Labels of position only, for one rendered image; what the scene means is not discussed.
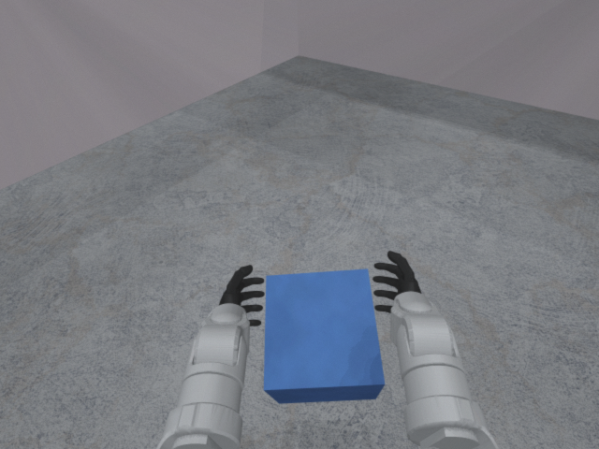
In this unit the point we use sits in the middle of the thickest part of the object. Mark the left robot hand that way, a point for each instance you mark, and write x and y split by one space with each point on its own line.
234 295

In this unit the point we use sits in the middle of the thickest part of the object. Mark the right robot forearm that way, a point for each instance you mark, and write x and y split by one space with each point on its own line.
440 411

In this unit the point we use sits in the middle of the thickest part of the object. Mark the left robot forearm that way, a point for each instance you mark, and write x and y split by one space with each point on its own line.
207 412

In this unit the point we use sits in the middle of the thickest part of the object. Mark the right robot hand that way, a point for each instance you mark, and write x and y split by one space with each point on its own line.
405 283

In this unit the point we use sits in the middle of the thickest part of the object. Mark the carton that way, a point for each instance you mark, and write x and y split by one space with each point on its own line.
321 341

